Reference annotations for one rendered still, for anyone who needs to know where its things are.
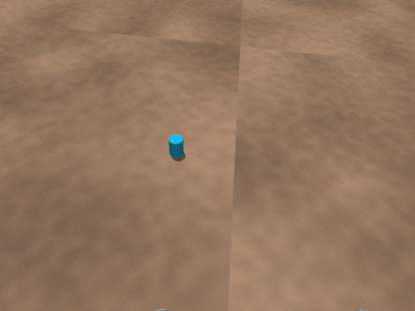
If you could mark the can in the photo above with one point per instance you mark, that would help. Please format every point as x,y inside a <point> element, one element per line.
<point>176,145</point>

